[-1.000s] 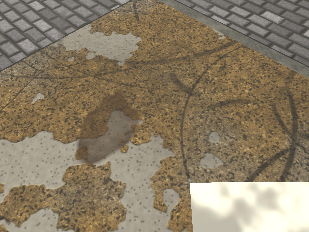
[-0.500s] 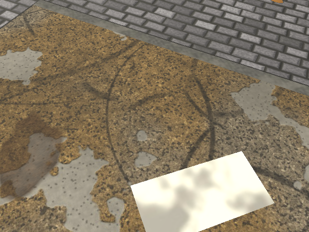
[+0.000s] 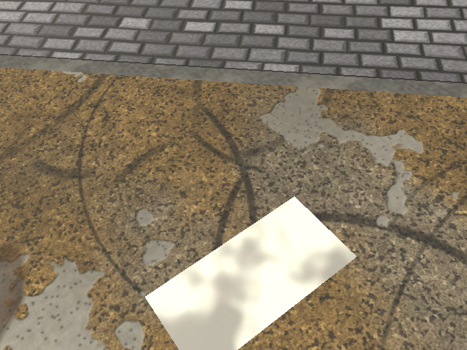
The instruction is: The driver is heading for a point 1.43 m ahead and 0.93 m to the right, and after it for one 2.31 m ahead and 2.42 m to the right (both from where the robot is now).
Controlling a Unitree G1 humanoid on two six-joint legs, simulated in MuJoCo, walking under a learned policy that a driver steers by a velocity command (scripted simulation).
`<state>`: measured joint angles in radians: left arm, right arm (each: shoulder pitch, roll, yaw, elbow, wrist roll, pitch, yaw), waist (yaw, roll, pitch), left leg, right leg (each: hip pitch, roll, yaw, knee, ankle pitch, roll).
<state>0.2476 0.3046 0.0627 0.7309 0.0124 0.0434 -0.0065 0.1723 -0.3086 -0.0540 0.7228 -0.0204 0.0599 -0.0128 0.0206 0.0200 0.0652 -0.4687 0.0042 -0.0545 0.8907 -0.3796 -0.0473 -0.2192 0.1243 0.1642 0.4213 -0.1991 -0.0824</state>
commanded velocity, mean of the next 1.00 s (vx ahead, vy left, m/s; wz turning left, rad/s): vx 0.00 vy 0.00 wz -0.60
